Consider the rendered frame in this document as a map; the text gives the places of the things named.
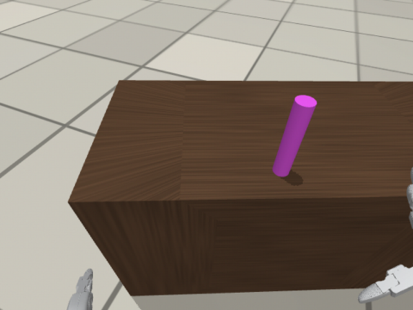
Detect right robot hand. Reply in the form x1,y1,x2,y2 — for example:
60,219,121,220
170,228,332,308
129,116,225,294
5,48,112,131
358,167,413,304

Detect can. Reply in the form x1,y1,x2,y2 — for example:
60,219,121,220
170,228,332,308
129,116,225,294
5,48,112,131
272,95,317,177

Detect left robot hand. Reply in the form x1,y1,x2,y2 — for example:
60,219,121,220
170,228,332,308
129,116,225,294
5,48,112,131
67,269,93,310

